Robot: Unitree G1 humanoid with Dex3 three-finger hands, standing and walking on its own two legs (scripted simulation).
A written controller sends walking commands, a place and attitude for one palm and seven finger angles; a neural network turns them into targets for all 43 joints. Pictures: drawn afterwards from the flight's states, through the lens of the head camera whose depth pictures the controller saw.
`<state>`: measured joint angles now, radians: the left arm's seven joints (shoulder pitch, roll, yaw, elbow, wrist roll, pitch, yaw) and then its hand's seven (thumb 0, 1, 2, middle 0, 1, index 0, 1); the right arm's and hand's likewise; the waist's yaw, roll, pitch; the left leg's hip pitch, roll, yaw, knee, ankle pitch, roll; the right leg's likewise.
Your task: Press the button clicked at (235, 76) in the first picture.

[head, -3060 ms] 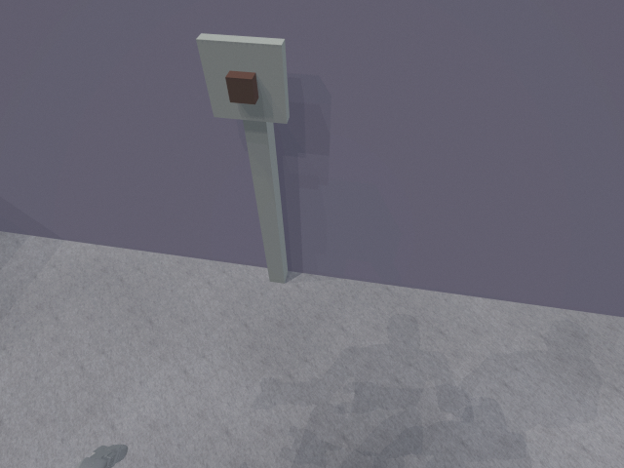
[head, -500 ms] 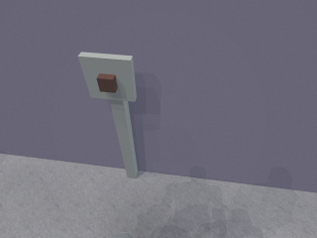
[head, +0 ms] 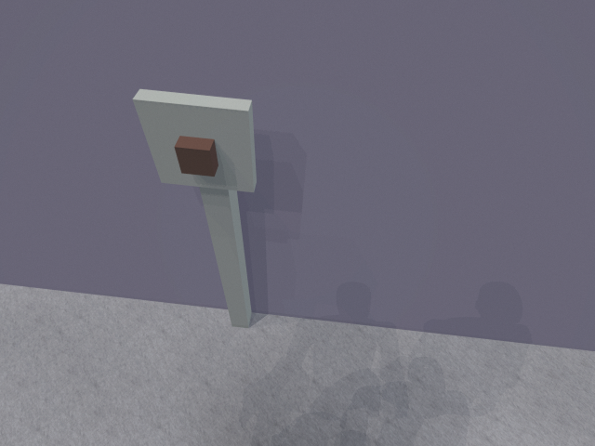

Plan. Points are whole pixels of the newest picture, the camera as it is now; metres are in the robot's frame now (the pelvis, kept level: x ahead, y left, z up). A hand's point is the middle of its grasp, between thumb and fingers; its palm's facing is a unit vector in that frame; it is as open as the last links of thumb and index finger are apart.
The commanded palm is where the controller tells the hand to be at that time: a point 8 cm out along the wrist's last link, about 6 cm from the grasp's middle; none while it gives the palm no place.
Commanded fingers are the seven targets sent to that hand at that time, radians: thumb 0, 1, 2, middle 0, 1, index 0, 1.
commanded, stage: come to a stop and stand still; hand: left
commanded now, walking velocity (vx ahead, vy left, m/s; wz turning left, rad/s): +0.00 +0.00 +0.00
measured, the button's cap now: (198, 155) +0.54 +0.21 +0.06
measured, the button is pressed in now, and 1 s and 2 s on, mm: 0 0 0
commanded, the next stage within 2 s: look again from close up in 0.50 s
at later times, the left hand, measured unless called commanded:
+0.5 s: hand out of the picture -0.02 +0.12 -0.17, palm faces +0.05 -0.98 -0.19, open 7.3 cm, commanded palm none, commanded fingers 0.00 0.90 0.90 -0.20 -0.30 -0.20 -0.30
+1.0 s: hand out of the picture +0.03 +0.23 -0.16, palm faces +0.06 -0.95 -0.32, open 7.3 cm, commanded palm none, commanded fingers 0.00 0.90 0.90 -0.20 -0.30 -0.20 -0.30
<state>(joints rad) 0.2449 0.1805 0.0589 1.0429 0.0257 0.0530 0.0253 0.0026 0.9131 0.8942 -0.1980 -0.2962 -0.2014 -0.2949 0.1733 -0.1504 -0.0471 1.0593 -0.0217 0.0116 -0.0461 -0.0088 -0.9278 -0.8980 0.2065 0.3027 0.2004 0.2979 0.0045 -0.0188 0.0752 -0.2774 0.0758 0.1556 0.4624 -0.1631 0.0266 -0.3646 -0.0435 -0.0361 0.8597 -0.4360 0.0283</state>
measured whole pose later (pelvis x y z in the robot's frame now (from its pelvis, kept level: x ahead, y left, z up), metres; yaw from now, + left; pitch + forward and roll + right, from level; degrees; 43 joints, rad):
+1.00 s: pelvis -0.03 -0.01 +0.00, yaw +2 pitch -2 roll -1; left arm 0.21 0.31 0.03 1.00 0.02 -0.01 0.01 0.00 0.91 0.89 -0.20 -0.30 -0.20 -0.30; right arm 0.20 -0.29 -0.02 0.99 -0.02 -0.02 -0.01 0.00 -0.91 -0.90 0.20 0.30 0.20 0.30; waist 0.01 0.01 0.00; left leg -0.27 0.01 0.03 0.51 -0.20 0.02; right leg -0.20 -0.06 -0.08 0.49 -0.24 0.02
